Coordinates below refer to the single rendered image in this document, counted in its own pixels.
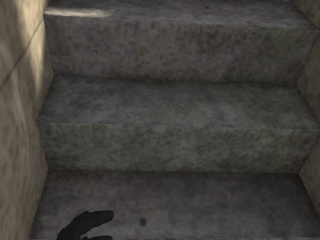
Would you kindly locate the left robot hand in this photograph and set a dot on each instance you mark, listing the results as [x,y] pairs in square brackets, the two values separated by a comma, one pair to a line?
[83,223]

